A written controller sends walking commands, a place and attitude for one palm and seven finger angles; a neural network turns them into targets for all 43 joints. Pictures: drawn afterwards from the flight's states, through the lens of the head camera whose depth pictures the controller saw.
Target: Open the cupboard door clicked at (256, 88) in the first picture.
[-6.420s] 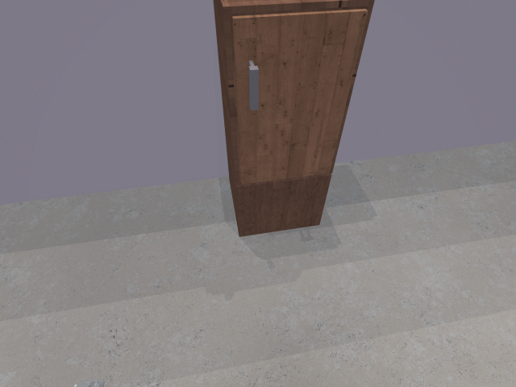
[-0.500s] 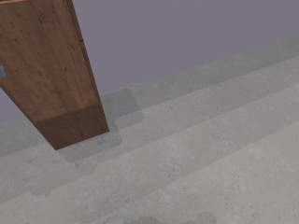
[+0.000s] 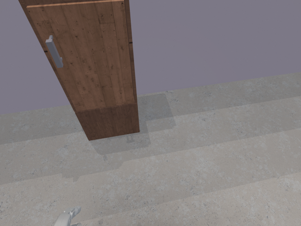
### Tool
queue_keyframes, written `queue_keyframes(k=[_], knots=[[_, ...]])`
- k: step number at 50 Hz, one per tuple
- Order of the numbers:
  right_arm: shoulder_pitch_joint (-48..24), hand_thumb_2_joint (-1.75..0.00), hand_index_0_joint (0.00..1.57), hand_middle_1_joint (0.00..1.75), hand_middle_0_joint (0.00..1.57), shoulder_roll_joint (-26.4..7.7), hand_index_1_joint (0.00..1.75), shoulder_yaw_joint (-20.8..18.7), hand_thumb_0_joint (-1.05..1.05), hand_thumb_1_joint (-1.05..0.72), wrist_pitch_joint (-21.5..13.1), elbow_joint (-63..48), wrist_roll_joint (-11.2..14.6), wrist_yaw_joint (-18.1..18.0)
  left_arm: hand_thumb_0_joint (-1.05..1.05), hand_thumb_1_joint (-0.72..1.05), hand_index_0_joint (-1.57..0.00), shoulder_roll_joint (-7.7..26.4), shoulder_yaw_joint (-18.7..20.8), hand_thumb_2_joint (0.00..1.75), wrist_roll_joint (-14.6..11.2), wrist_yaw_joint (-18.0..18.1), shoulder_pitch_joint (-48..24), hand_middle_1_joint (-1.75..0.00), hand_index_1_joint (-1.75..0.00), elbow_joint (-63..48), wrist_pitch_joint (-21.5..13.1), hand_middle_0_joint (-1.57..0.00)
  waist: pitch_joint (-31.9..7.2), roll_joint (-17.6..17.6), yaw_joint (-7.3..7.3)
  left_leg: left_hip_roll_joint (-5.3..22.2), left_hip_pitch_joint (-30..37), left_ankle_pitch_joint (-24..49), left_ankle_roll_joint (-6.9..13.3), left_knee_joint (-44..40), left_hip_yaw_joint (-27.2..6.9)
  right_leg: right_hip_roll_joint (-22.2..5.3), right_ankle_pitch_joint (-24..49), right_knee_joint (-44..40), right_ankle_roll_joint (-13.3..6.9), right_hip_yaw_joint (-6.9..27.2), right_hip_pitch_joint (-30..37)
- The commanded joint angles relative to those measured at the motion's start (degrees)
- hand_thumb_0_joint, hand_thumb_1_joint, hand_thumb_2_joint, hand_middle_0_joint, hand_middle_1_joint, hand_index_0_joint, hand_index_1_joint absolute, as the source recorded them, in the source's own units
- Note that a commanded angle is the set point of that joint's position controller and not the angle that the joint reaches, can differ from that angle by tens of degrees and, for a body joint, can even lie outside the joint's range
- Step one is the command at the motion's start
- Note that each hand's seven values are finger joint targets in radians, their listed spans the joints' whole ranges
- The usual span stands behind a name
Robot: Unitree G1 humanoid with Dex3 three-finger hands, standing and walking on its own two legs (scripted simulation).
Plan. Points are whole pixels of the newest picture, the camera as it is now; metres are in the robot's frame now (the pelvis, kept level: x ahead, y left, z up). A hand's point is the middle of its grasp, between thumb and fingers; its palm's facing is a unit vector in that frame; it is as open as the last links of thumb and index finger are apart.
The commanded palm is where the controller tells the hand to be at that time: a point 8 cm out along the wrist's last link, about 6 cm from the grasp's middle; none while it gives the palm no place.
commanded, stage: turn to face it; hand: left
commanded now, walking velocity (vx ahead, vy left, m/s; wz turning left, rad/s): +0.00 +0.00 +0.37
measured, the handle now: (55, 51) +0.77 +0.43 +0.04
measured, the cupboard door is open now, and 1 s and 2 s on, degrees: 0 0 0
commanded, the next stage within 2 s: take the last steps up to it in 0.22 s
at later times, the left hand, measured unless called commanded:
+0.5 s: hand out of the picture -0.10 +0.20 -0.18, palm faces +0.31 -0.93 -0.21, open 7.4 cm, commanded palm none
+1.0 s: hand out of the picture +0.13 +0.21 -0.16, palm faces +0.19 -0.97 -0.18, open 7.4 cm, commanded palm none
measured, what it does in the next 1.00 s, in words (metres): steps on the spot: right foot, then left foot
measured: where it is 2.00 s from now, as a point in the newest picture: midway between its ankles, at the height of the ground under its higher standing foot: (140, 217)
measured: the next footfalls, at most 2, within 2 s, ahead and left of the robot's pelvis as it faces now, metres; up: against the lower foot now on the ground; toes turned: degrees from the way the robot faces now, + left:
right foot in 0.06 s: +0.04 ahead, -0.13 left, +0.00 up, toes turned +0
left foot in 0.50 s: -0.04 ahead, +0.12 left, +0.00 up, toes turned +16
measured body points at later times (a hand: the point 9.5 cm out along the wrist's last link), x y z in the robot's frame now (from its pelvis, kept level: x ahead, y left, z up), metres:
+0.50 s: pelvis -0.04 +0.01 -0.01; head -0.03 +0.02 +0.44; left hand -0.11 +0.24 -0.16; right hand +0.11 -0.22 -0.14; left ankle -0.08 +0.11 -0.74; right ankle +0.00 -0.13 -0.73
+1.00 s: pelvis +0.07 +0.02 -0.01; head +0.08 +0.01 +0.44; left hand +0.12 +0.26 -0.15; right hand +0.00 -0.20 -0.16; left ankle -0.07 +0.11 -0.74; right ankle +0.18 -0.07 -0.73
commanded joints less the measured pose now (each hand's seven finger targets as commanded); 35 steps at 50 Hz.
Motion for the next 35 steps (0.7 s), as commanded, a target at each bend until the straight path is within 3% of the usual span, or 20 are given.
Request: queue_keyframes(k=[1,2,3,4,5,6,7,9,16,19,22,23,24,25,26,28,29,31,33,35], knots=[[-1.87,-0.9,0.2,0.3,0.2,-10.13,0.3,-3.15,0.0,-0.9,-1.03,-5.0,0.7,-0.23,0.0,0.9,-0.2,6.68,1.88,0.9,0.21,1.22,8.23,-0.3,-0.3,-2.64,-2.19,-0.2,-7.35,4.59,3.88,10.88,-4.46,7.9,3.98,-2.23,-14.96,-0.75,10.61,-20.91,-1.46,0.84,15.36],[-0.59,-0.9,0.2,0.3,0.2,-6.59,0.3,-2.66,0.0,-0.9,-1.07,-5.55,1.28,0.1,0.0,0.9,-0.2,10.8,2.66,0.9,1.01,1.54,9.47,-0.3,-0.3,-2.65,-2.84,-0.2,-8.09,-7.4,4.21,4.74,-13.63,-4.62,-0.24,7.98,-7.96,-12.0,7.32,-28.71,-4.86,11.98,22.37],[-0.77,-0.9,0.2,0.3,0.2,-5.15,0.3,-2.58,0.0,-0.9,-1.15,-7.13,0.98,0.09,0.0,0.9,-0.2,14.37,3.04,0.9,1.51,1.48,8.23,-0.3,-0.3,-3.55,-2.79,-0.2,-6.29,-17.84,4.17,-1.54,-18.38,-20.86,-3.72,20.89,1.96,-25.07,11.59,-30.89,-11.64,23.31,18.38],[-1.41,-0.9,0.2,0.3,0.2,-8.59,0.3,-3.4,0.0,-0.9,-0.27,-6.5,0.28,0.07,0.0,0.9,-0.2,13.16,3.3,0.9,0.94,1.71,6.68,-0.3,-0.3,-4.08,-2.81,-0.2,-5.61,-16.23,4.04,1.84,-15.32,-21.45,-3.35,30.41,-0.31,-25.77,9.9,-31.2,-13.89,21.58,10.6],[-2.13,-0.9,0.2,0.3,0.2,-7.95,0.3,-3.51,0.0,-0.9,0.37,-5.46,0.24,0.27,0.0,0.9,-0.2,11.48,2.83,0.9,0.98,1.68,3.56,-0.3,-0.3,-4.3,-2.69,-0.2,-1.85,-12.4,2.54,2.71,-14.57,-18.74,-3.29,36.29,-0.12,-22.41,7.61,-31.42,-13.77,19.42,5.5],[-1.76,-0.9,0.2,0.3,0.2,-7.51,0.3,-3.31,0.0,-0.9,0.62,-4.28,0.16,0.66,0.0,0.9,-0.2,9.51,2.18,0.9,0.98,1.48,1.56,-0.3,-0.3,-4.28,-2.83,-0.2,1.12,-9.01,1.42,3.79,-14.54,-14.9,-3.49,39.61,0.83,-19.1,8.73,-30.42,-12.67,14.27,3.14],[-0.24,-0.9,0.2,0.3,0.2,-6.63,0.3,-3.03,0.0,-0.9,0.78,-3.11,0.1,0.96,0.0,0.9,-0.2,8.42,1.67,0.9,1.07,1.36,0.34,-0.3,-0.3,-4.13,-3.09,-0.2,1.88,-8.4,0.28,4.31,-14.2,-11.82,-3.97,41.08,1.98,-16.6,10.75,-29.3,-11.44,9.1,2.71],[0.83,-0.9,0.2,0.3,0.2,-5.72,0.3,-2.67,0.0,-0.9,0.74,-2.31,0.27,1.11,0.0,0.9,-0.2,7.4,1.51,0.9,1.2,1.41,1.8,-0.3,-0.3,-3.35,-3.4,-0.2,0.99,-9.78,0.54,4.71,-13.56,-9.92,-4.75,39.75,3.49,-15.02,14.64,-28.42,-10.42,5.09,4.8],[-6.05,-0.9,0.2,0.3,0.2,-4.25,0.3,-1.16,0.0,-0.9,0.29,-2.4,0.85,0.64,0.0,0.9,-0.2,9.92,1.97,0.9,1.84,1.08,12.0,-0.3,-0.3,1.84,-3.27,-0.2,-1.58,-12.78,5.33,4.7,-8.73,-16.06,-5.24,22.28,7.54,-16.34,28.05,-25.14,-12.3,4.07,12.58],[-5.92,-0.9,0.2,0.3,0.2,-3.58,0.3,-0.37,0.0,-0.9,-0.61,-2.05,0.94,0.72,0.0,0.9,-0.2,10.51,2.36,0.9,1.94,0.89,13.67,-0.3,-0.3,4.0,-3.42,-0.2,-3.97,-12.84,5.92,4.73,-4.73,-16.9,-4.28,13.79,9.57,-17.71,20.04,-25.98,-12.17,5.46,14.59],[-0.3,-0.9,0.2,0.3,0.2,-3.57,0.3,0.11,0.0,-0.9,-2.0,-0.03,0.71,0.64,0.0,0.9,-0.2,10.33,2.33,0.9,1.57,0.44,12.05,-0.3,-0.3,5.23,-3.28,-0.2,-4.43,-11.86,3.15,4.09,7.32,-10.78,-2.7,-1.29,12.1,-15.53,4.7,-24.01,-9.41,2.98,7.4],[3.4,-0.9,0.2,0.3,0.2,-5.16,0.3,-0.17,0.0,-0.9,-2.73,1.25,0.73,0.35,0.0,0.9,-0.2,8.81,1.96,0.9,1.08,0.21,10.95,-0.3,-0.3,5.15,-3.03,-0.2,-4.49,-5.95,0.99,5.43,15.58,-8.27,-1.94,-8.35,10.06,-12.99,-0.43,-19.03,-6.91,-0.46,0.54],[6.71,-0.9,0.2,0.3,0.2,-9.82,0.3,-1.32,0.0,-0.9,-3.05,2.04,0.27,0.0,0.0,0.9,-0.2,5.67,1.41,0.9,0.75,-0.29,10.71,-0.3,-0.3,4.07,-2.84,-0.2,-4.57,8.37,-0.63,16.06,22.85,-15.58,1.66,-12.8,-3.93,-6.92,-6.59,-6.85,-3.66,-5.64,-11.02],[10.75,-0.9,0.2,0.3,0.2,-14.11,0.3,-2.01,0.0,-0.9,-2.86,2.56,-0.04,-0.37,0.0,0.9,-0.2,2.38,0.34,0.9,1.11,-0.59,7.86,-0.3,-0.3,1.75,-2.84,-0.2,-0.71,18.59,-2.61,26.07,21.56,-20.0,7.11,-18.64,-16.94,-2.11,-10.16,5.85,-2.08,-9.03,-20.2],[11.25,-0.9,0.2,0.3,0.2,-12.66,0.3,-1.75,0.0,-0.9,-3.0,3.78,-0.03,-0.92,0.0,0.9,-0.2,3.7,0.29,0.9,1.71,-0.35,3.15,-0.3,-0.3,1.48,-2.57,-0.2,2.09,16.4,-3.96,26.72,15.74,-24.59,9.2,-21.28,-18.85,-3.74,-8.31,12.47,-2.83,-3.74,-20.96],[6.19,-0.9,0.2,0.3,0.2,-8.03,0.3,-0.09,0.0,-0.9,-3.58,3.08,0.33,-1.49,0.0,0.9,-0.2,3.69,0.57,0.9,1.71,-1.32,4.21,-0.3,-0.3,3.98,-2.76,-0.2,7.9,9.92,-0.42,22.07,8.53,-23.0,8.12,-22.11,-12.37,-4.9,0.73,17.72,-3.47,-1.57,-19.5],[4.56,-0.9,0.2,0.3,0.2,-6.97,0.3,0.31,0.0,-0.9,-4.11,2.94,0.53,-1.54,0.0,0.9,-0.2,3.63,0.41,0.9,1.72,-1.76,7.37,-0.3,-0.3,5.83,-2.96,-0.2,6.71,8.33,1.15,20.16,8.11,-18.76,7.29,-21.71,-8.64,-5.11,3.87,18.37,-3.18,-1.98,-17.5],[5.67,-0.9,0.2,0.3,0.2,-6.13,0.3,0.53,0.0,-0.9,-5.0,3.57,0.83,-1.69,0.0,0.9,-0.2,2.5,0.09,0.9,1.64,-1.86,9.92,-0.3,-0.3,7.57,-2.86,-0.2,5.05,6.36,1.97,17.63,9.37,-10.39,6.84,-21.37,-4.02,-4.64,7.71,18.54,-2.43,-2.46,-15.98],[7.72,-0.9,0.2,0.3,0.2,-5.35,0.3,0.34,0.0,-0.9,-5.51,4.53,1.05,-1.84,0.0,0.9,-0.2,2.18,0.07,0.9,1.64,-1.71,10.09,-0.3,-0.3,7.99,-2.65,-0.2,4.26,5.61,1.92,17.42,11.23,-6.44,7.32,-21.37,-2.43,-4.7,9.9,18.02,-1.87,-2.26,-16.91],[10.21,-0.9,0.2,0.3,0.2,-4.77,0.3,0.46,0.0,-0.9,-5.99,5.74,1.08,-2.09,0.0,0.9,-0.2,2.12,0.21,0.9,1.58,-1.73,8.11,-0.3,-0.3,7.39,-2.8,-0.2,4.21,3.78,1.5,18.63,13.81,-2.61,8.51,-21.42,-3.46,-5.14,10.64,16.18,-1.52,-1.69,-18.91]])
